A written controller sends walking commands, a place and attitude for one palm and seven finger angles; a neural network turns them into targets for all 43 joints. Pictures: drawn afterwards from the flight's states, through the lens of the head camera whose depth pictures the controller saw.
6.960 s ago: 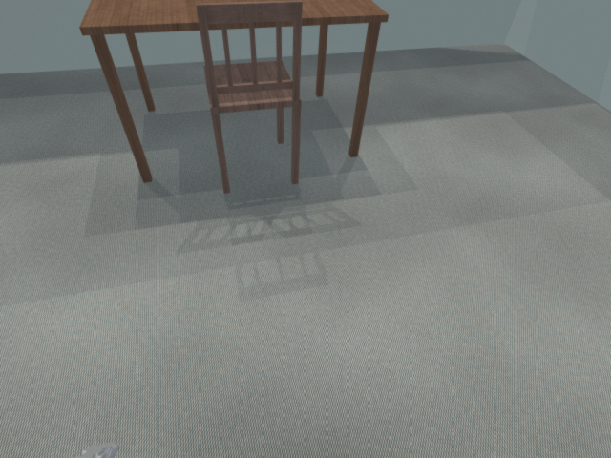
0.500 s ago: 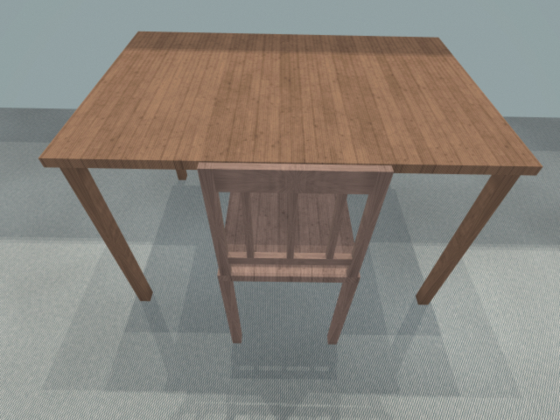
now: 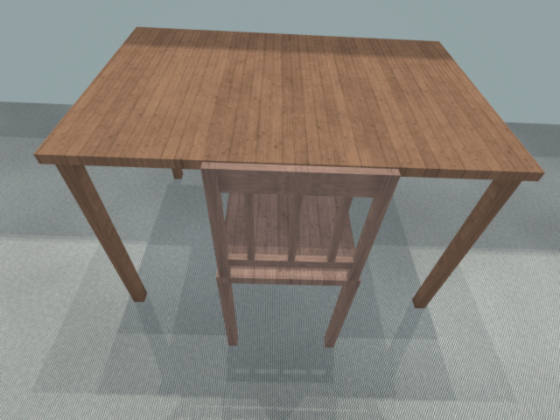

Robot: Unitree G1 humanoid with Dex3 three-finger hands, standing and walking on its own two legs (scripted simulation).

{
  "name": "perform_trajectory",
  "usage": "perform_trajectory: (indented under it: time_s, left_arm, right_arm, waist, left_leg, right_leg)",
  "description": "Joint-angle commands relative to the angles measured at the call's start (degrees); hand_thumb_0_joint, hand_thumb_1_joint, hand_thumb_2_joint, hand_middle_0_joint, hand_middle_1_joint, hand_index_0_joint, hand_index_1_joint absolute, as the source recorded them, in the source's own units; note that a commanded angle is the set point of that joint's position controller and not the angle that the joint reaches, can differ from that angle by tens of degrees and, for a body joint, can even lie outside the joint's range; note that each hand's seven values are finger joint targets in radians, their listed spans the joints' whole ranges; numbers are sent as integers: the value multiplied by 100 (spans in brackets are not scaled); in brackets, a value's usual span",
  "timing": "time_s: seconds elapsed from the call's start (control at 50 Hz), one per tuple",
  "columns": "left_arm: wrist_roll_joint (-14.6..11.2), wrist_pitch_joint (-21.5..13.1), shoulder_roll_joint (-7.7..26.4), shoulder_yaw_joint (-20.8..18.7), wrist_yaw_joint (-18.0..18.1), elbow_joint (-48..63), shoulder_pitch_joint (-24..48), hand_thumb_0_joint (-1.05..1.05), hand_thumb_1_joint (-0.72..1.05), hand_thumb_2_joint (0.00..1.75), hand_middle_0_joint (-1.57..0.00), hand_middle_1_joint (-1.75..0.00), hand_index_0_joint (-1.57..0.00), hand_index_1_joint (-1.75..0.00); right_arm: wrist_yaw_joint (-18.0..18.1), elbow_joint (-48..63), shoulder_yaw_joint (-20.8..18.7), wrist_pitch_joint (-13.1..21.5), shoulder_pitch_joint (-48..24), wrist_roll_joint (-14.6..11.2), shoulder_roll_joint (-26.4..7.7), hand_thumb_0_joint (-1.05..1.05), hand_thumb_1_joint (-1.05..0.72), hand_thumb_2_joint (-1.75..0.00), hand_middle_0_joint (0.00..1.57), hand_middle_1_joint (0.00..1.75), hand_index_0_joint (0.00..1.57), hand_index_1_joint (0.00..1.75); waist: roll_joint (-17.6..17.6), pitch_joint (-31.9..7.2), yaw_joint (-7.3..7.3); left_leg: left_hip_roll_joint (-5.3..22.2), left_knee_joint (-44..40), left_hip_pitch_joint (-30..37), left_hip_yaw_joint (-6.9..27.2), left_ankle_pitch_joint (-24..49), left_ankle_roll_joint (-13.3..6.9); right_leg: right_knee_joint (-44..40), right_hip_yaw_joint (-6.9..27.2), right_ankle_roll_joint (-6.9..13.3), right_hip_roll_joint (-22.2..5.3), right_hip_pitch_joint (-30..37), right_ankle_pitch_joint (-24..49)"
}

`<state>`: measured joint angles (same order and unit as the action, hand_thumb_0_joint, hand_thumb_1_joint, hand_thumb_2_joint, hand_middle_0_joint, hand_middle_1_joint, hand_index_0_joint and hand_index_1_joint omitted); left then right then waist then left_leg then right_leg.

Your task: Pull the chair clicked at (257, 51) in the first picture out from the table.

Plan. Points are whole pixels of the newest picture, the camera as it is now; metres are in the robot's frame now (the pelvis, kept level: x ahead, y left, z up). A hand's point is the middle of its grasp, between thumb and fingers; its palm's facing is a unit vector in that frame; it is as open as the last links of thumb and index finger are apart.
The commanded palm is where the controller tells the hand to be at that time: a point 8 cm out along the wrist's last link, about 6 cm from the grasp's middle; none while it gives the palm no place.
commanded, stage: look again from close up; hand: left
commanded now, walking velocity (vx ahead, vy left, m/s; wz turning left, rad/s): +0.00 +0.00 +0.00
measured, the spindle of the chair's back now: (294, 228) +0.53 -0.01 -0.10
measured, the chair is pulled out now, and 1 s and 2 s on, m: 0.00 0.00 0.00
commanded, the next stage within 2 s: none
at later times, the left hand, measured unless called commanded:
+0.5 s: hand out of the picture -0.03 +0.22 -0.18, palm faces +0.02 -0.98 -0.18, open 7.4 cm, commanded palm none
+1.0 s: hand out of the picture -0.06 +0.20 -0.18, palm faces +0.03 -0.99 -0.14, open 7.4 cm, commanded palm none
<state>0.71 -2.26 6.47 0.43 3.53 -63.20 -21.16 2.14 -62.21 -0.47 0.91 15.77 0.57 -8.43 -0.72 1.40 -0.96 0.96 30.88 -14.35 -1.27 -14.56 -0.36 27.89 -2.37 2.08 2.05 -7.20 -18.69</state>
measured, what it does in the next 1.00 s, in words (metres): stands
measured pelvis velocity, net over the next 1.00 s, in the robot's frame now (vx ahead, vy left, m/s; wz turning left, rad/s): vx -0.02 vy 0.05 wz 0.00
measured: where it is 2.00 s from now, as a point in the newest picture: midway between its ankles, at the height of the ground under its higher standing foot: outside the picture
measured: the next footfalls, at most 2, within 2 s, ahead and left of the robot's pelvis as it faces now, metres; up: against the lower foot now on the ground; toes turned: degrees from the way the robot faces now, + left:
none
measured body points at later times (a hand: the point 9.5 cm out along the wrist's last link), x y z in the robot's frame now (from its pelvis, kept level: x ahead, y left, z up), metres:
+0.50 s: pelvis -0.02 +0.05 +0.00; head -0.02 +0.07 +0.45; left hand -0.03 +0.28 -0.16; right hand +0.00 -0.18 -0.14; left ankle +0.02 +0.11 -0.74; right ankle -0.04 -0.10 -0.73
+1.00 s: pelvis -0.02 +0.05 +0.01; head -0.02 +0.07 +0.45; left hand -0.06 +0.25 -0.17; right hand -0.01 -0.18 -0.14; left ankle +0.02 +0.11 -0.74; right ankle -0.04 -0.10 -0.73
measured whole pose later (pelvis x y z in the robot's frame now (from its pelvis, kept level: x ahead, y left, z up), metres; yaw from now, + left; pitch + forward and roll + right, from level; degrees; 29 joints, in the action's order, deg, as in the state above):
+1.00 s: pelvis -0.02 +0.05 +0.01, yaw +0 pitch -2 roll +0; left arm 0.9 -0.8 8.1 1.2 2.7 -62.9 -22.3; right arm 1.3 -64.4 0.7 0.8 16.2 0.1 -7.8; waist -2.9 0.4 0.1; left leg -3.4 24.0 -13.2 -3.1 -9.5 -4.4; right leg 24.8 -0.9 -2.0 -2.3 -7.8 -15.4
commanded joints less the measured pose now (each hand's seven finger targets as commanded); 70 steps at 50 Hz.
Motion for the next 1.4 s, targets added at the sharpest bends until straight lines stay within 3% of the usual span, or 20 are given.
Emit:
perform_trajectory:
  time_s: [0.0,0.08,0.18,0.3,0.32,0.56,0.7,0.72,0.9,1.06,1.38]
  left_arm:
    - [31,11,632,-89,-28,270,-347,0,90,90,-20,-30,-20,-30]
    - [45,76,668,-76,-57,357,-290,0,90,90,-20,-30,-20,-30]
    - [47,119,713,-83,-81,510,-272,0,90,90,-20,-30,-20,-30]
    - [41,130,754,-79,-101,519,-322,0,90,90,-20,-30,-20,-30]
    - [48,134,753,-83,-102,521,-346,0,90,90,-20,-30,-20,-30]
    - [42,148,738,-32,-96,276,-515,0,90,90,-20,-30,-20,-30]
    - [34,115,680,-10,-81,171,-618,0,90,90,-20,-30,-20,-30]
    - [42,116,675,-20,-81,173,-619,0,90,90,-20,-30,-20,-30]
    - [33,106,597,2,-71,96,-649,0,90,90,-20,-30,-20,-30]
    - [35,105,551,5,-71,90,-649,0,90,90,-20,-30,-20,-30]
    - [16,82,495,-9,-72,88,-664,0,90,90,-20,-30,-20,-30]
  right_arm:
    - [-32,287,-32,45,253,-2,-415,0,-90,-90,20,30,20,30]
    - [-57,402,-51,31,191,13,-551,0,-90,-90,20,30,20,30]
    - [-72,517,-63,40,154,22,-703,0,-90,-90,20,30,20,30]
    - [-75,496,-57,98,138,4,-826,0,-90,-90,20,30,20,30]
    - [-67,490,-52,105,150,-14,-784,0,-90,-90,20,30,20,30]
    - [-77,220,-37,73,231,-38,-798,0,-90,-90,20,30,20,30]
    - [-81,81,-24,73,264,-49,-706,0,-90,-90,20,30,20,30]
    - [-74,78,-20,73,284,-61,-672,0,-90,-90,20,30,20,30]
    - [-73,-29,-2,55,280,-52,-613,0,-90,-90,20,30,20,30]
    - [-70,-69,6,44,310,-53,-566,0,-90,-90,20,30,20,30]
    - [-60,-139,18,57,388,-56,-466,0,-90,-90,20,30,20,30]
  waist:
    - [341,467,55]
    - [244,651,64]
    - [165,467,96]
    - [354,88,146]
    - [208,151,163]
    - [129,347,140]
    - [87,260,125]
    - [-42,312,124]
    - [125,390,112]
    - [73,519,113]
    - [13,342,124]
  left_leg:
    - [383,-438,30,480,968,-129]
    - [367,-749,-197,639,156,-161]
    - [428,-1071,-299,847,-322,-229]
    - [545,-1334,-138,1029,-104,-290]
    - [563,-1369,-175,1027,-89,-312]
    - [510,-1661,-120,1023,-502,-244]
    - [449,-1531,107,861,-181,-235]
    - [452,-1520,70,844,-138,-244]
    - [402,-1459,90,764,-139,-212]
    - [399,-1495,-1,754,-286,-199]
    - [384,-1373,186,685,97,-196]
  right_leg:
    - [-543,675,128,-725,-757,1182]
    - [-662,664,104,-633,-900,166]
    - [-542,546,38,-608,-729,165]
    - [-412,376,-43,-628,-398,488]
    - [-437,334,-55,-627,-387,485]
    - [-571,353,-103,-706,-468,440]
    - [-683,404,-113,-777,-514,562]
    - [-695,393,-115,-768,-513,569]
    - [-756,453,-111,-784,-595,543]
    - [-799,472,-93,-774,-654,449]
    - [-812,510,-73,-779,-604,597]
